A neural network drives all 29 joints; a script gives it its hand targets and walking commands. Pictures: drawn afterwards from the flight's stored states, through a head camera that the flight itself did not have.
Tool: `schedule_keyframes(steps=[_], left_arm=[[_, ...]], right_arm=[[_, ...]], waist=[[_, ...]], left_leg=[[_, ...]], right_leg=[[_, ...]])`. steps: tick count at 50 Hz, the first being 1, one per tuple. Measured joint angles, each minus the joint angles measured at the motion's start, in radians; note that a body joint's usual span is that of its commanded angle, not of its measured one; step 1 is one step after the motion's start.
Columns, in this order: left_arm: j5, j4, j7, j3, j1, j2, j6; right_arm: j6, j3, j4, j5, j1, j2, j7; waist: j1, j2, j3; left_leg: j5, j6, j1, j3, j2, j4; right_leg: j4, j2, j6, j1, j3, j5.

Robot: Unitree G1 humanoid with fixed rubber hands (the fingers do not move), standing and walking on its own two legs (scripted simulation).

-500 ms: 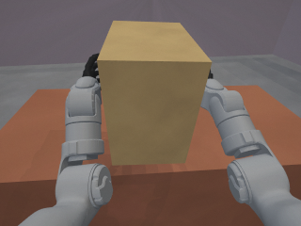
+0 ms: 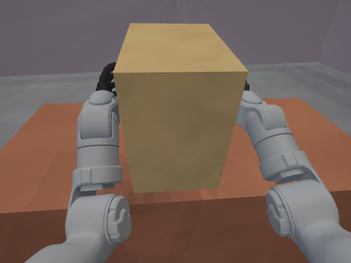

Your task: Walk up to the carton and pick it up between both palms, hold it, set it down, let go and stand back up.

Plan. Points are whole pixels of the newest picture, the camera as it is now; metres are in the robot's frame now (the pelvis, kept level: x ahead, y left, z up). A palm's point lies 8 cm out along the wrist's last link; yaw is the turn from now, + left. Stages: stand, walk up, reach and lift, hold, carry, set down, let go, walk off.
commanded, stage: hold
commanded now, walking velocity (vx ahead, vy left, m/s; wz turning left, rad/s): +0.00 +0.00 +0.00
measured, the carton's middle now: (173, 103) +0.40 +0.00 +0.25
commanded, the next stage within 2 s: none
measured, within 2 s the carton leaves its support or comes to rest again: neither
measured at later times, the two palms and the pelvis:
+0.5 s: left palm (101, 91) +0.36 +0.15 +0.30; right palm (237, 94) +0.37 -0.14 +0.29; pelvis +0.00 -0.01 +0.00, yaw +0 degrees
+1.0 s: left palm (103, 94) +0.36 +0.14 +0.29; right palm (237, 97) +0.37 -0.14 +0.28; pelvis +0.00 -0.01 +0.00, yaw +0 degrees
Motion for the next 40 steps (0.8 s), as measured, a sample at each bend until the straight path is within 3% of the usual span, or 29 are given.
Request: schedule_keyframes(steps=[10, 21, 31, 40], left_arm=[[0.001, 0.012, -0.002, 0.008, -0.005, -0.001, -0.002], [0.005, 0.046, -0.009, 0.029, -0.047, 0.011, 0.001], [0.025, 0.080, -0.041, 0.041, -0.045, 0.018, 0.003], [0.012, 0.053, -0.036, 0.022, -0.035, 0.020, -0.005]], right_arm=[[0.002, 0.007, 0.005, 0.000, 0.000, -0.002, -0.001], [-0.004, -0.010, 0.039, -0.008, -0.028, 0.007, 0.001], [0.006, -0.021, 0.064, -0.025, -0.021, 0.026, -0.004], [0.001, -0.014, 0.030, -0.006, -0.014, 0.017, -0.013]], waist=[[0.005, 0.001, 0.000], [0.032, 0.011, -0.012], [0.020, 0.005, -0.010], [0.019, 0.005, -0.005]], left_leg=[[0.003, -0.003, 0.008, -0.002, 0.003, -0.005], [0.006, -0.007, 0.008, 0.002, 0.008, -0.012], [0.010, -0.008, 0.027, -0.007, 0.005, -0.023], [0.005, -0.009, 0.017, -0.002, 0.007, -0.010]], right_leg=[[-0.002, 0.003, -0.003, 0.007, -0.001, 0.000], [-0.002, 0.008, -0.009, 0.001, 0.003, 0.002], [-0.004, 0.006, -0.009, 0.021, -0.006, -0.003], [0.003, 0.008, -0.010, 0.010, 0.000, -0.002]])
